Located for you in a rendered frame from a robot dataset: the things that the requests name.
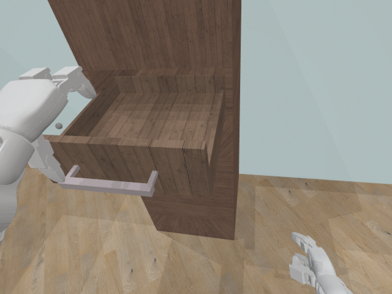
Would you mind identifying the robot left hand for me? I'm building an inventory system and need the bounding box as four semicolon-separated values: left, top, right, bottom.
0;66;96;183

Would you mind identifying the robot right forearm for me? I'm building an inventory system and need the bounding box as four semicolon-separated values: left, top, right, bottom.
315;274;353;294

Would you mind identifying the drawer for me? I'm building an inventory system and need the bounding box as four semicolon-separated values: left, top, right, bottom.
43;74;226;197

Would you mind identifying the robot right hand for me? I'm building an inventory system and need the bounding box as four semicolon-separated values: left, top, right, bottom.
289;232;336;288

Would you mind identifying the cabinet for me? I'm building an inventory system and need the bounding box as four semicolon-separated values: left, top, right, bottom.
48;0;241;240

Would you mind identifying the robot left forearm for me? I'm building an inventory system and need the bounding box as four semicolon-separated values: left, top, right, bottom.
0;128;35;246

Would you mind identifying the handle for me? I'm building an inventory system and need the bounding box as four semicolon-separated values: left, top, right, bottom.
58;165;158;197

